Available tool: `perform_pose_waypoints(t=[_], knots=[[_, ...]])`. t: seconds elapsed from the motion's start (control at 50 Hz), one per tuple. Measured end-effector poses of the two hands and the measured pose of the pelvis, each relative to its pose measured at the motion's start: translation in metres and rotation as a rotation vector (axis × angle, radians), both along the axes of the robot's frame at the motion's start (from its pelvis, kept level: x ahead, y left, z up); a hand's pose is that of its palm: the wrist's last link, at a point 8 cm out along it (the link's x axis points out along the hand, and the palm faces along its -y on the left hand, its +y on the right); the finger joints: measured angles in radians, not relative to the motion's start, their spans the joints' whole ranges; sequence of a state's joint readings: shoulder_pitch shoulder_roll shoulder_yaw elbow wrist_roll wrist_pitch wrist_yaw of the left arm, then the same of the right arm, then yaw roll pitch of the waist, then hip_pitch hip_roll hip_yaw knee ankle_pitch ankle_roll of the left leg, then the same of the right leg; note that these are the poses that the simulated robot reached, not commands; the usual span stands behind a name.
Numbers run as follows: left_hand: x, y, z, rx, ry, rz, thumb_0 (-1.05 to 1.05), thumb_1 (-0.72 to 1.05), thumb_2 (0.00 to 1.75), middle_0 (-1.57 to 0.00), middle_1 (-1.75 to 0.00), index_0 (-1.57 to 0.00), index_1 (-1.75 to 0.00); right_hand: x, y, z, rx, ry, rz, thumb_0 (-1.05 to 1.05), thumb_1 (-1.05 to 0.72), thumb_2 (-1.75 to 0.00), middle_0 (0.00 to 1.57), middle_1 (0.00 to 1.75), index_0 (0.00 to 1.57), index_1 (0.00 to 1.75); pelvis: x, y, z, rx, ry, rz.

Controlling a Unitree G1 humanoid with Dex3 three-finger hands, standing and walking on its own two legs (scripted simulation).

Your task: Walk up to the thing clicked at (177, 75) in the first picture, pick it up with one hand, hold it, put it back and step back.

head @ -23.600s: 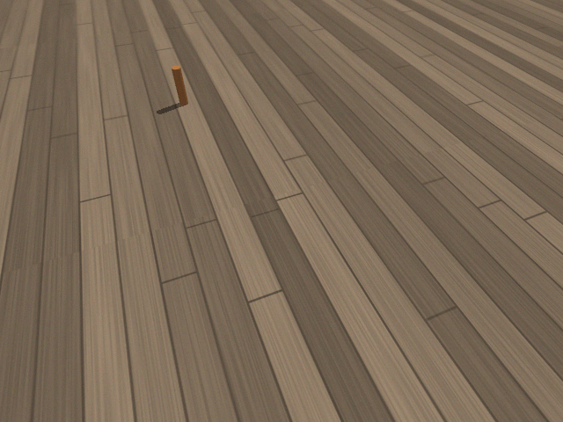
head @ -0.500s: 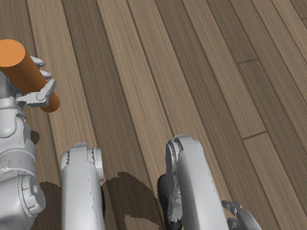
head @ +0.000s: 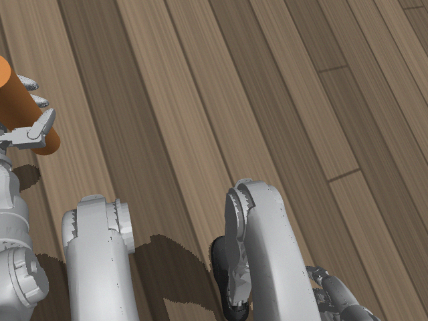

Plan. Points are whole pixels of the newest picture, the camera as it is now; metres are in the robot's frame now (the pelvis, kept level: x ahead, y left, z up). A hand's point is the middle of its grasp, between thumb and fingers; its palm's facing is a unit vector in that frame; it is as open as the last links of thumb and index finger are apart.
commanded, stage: crouch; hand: left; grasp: from the side
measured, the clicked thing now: (22, 116) +0.46 +0.28 -0.08
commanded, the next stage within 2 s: lower in 0.02 s
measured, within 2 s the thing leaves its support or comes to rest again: rests again in 1.34 s
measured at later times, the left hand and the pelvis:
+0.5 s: hand (42, 126) +0.46 +0.27 -0.13, palm faces +0.23 -0.97 -0.01, open 7.4 cm; pelvis +0.00 +0.01 -0.02, yaw -3 degrees
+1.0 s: hand (50, 129) +0.47 +0.27 -0.16, palm faces +0.24 -0.97 -0.01, open 7.4 cm; pelvis -0.01 +0.01 -0.03, yaw -5 degrees
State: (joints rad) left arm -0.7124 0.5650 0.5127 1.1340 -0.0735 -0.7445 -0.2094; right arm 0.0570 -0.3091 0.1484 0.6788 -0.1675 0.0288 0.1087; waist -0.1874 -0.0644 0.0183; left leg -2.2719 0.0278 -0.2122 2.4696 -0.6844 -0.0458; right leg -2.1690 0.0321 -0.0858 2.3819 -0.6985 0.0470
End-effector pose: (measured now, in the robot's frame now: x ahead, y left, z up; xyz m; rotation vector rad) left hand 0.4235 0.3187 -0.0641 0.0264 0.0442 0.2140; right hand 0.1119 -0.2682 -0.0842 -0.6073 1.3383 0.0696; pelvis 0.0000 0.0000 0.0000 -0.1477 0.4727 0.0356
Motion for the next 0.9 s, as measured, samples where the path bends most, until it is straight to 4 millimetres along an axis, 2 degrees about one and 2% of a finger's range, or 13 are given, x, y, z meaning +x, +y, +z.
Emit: perform_pose_waypoints(t=[0.22,0.5,0.7,0.9], knots=[[0.001,0.000,-0.017,0.001,-0.003,0.014,-0.02,-0.06,1.08,-0.86,-1.05,-0.87,-1.07,-0.003,-0.001,-0.006,-0.016,0.027,0.024,0.00,-0.91,-0.90,0.20,0.30,0.20,0.30,0.000,0.000,-0.010,-0.008,-0.025,-0.010],[0.004,-0.002,-0.064,-0.030,0.017,0.018,-0.02,-0.07,1.09,-0.86,-1.05,-0.88,-1.06,-0.010,0.002,0.003,-0.080,0.067,0.096,0.00,-0.91,-0.90,0.20,0.30,0.20,0.30,-0.003,0.005,-0.020,-0.043,-0.081,-0.031],[0.012,0.000,-0.079,-0.015,0.017,0.014,-0.02,-0.07,1.09,-0.87,-1.04,-0.88,-1.06,-0.009,0.004,0.010,-0.120,0.098,0.153,0.00,-0.92,-0.90,0.20,0.30,0.20,0.30,-0.003,0.009,-0.022,-0.072,-0.104,-0.038],[0.009,-0.005,-0.091,-0.033,0.027,0.028,-0.02,-0.07,1.09,-0.87,-1.04,-0.88,-1.06,-0.007,0.010,0.014,-0.134,0.097,0.204,0.00,-0.91,-0.90,0.21,0.30,0.20,0.30,-0.007,0.011,-0.024,-0.088,-0.139,-0.046]])
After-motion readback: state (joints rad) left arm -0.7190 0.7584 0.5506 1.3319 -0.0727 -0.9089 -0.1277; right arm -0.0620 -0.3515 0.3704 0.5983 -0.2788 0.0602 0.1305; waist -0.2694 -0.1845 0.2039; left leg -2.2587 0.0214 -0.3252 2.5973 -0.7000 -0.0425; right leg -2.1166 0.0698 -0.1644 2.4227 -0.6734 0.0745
